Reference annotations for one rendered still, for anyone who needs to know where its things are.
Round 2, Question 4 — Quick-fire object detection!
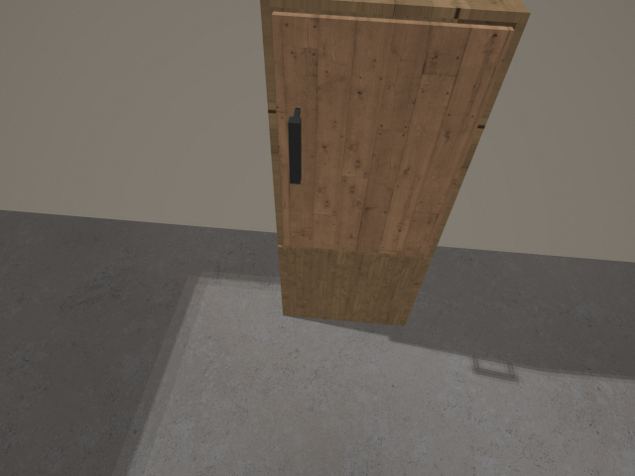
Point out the cupboard door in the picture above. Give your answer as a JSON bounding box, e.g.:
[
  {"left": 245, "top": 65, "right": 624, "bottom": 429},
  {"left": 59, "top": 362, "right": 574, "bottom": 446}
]
[{"left": 272, "top": 11, "right": 515, "bottom": 257}]

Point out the handle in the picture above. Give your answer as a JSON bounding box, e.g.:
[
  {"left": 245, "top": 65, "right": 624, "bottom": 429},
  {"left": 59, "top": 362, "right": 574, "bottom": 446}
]
[{"left": 288, "top": 108, "right": 302, "bottom": 184}]

